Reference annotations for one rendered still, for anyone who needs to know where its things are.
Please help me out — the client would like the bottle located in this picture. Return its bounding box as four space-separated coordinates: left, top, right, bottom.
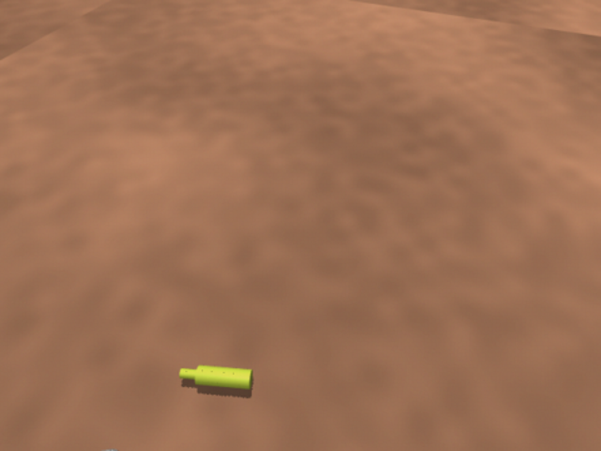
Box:
179 365 253 389

